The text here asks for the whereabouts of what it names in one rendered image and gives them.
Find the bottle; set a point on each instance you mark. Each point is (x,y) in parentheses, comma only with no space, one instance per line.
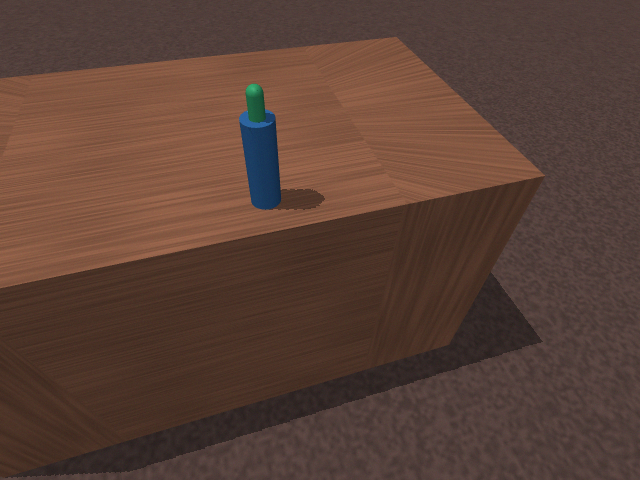
(259,137)

